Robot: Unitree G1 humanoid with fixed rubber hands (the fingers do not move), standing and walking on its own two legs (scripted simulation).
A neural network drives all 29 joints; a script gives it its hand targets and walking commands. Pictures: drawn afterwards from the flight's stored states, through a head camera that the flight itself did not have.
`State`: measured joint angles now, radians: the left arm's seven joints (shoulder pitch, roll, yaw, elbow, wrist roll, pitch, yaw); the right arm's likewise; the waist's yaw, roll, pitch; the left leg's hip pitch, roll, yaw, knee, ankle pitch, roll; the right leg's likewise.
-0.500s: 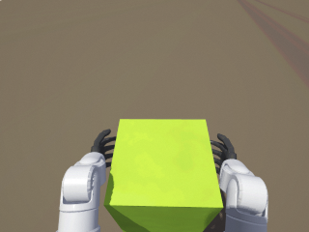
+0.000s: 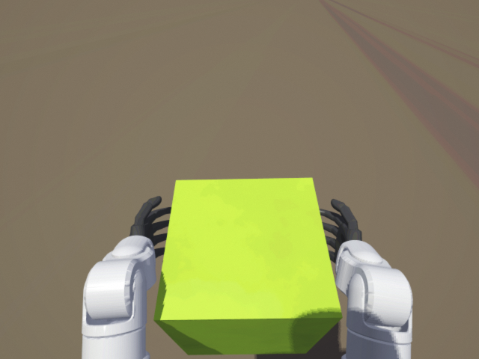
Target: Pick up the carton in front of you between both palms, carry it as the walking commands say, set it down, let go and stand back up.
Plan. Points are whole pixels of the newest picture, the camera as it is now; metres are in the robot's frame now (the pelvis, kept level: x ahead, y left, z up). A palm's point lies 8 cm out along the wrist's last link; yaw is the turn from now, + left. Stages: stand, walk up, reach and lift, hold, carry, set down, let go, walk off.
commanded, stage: carry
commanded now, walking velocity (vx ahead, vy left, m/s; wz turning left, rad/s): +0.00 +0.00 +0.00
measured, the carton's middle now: (245, 273) +0.26 -0.01 +0.01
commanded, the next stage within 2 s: none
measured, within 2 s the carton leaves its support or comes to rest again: neither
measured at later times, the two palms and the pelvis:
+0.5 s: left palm (143, 144) +0.46 +0.17 +0.11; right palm (305, 135) +0.49 -0.13 +0.12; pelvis +0.20 +0.00 +0.02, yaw +5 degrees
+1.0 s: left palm (148, 129) +0.55 +0.19 +0.07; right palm (289, 128) +0.56 -0.11 +0.08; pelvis +0.28 +0.04 -0.02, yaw +2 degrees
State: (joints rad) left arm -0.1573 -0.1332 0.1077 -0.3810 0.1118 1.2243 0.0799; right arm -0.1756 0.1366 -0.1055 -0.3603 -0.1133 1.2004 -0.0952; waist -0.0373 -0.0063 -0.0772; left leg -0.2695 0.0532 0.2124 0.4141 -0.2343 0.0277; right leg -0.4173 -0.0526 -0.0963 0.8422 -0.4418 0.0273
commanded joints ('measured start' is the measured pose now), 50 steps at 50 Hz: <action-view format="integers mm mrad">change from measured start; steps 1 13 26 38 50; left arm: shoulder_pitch -363 -425 -398 -500 -431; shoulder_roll -906 -978 -874 -900 -923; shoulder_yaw -705 -715 -748 -730 -702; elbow -42 1 -105 -4 -6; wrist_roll -356 -417 -421 -434 -380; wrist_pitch -30 -41 9 13 -34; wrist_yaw -226 -253 -244 -258 -245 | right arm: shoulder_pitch -431 -473 -340 -420 -416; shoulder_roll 880 930 865 900 915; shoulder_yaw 717 760 705 652 719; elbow -95 -73 -49 18 -1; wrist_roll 450 439 375 349 403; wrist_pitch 2 -1 29 6 -10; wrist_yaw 280 268 244 267 270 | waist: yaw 26 39 98 37 36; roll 173 -194 -134 77 -4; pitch -286 -350 -224 -330 -360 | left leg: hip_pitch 256 47 -523 189 219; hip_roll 168 -17 -32 130 113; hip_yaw -69 -52 -166 -204 -167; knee -12 -66 171 145 194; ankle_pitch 619 189 -340 578 698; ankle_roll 32 -86 -5 74 62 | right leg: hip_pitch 170 592 956 261 263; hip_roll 29 -141 -199 -55 -65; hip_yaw -86 25 164 96 77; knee -423 -265 -352 -427 -322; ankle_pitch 426 1444 1431 342 543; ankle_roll -20 -96 -153 2 -15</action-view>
